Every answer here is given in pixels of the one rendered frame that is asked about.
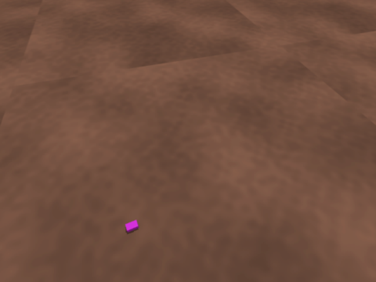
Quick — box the small box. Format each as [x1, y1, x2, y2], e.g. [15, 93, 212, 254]
[125, 220, 139, 232]

